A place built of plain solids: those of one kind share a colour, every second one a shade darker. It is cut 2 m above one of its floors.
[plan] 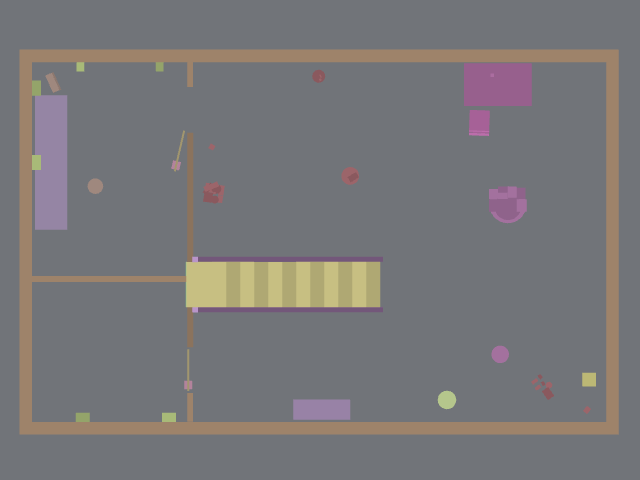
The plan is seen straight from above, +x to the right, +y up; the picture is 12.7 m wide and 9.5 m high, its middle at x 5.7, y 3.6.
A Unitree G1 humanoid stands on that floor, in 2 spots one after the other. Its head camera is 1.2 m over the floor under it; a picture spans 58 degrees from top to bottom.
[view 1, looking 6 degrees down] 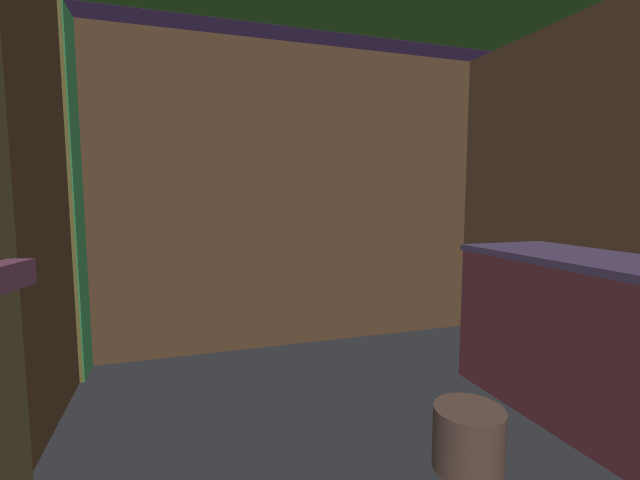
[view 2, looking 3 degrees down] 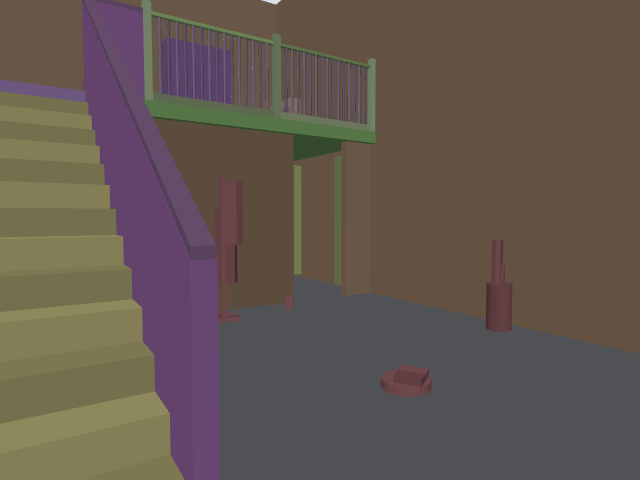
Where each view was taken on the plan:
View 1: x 2.43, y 6.17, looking -108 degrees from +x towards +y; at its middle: wall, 3.47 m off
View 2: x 8.49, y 2.72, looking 147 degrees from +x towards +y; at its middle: wall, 8.09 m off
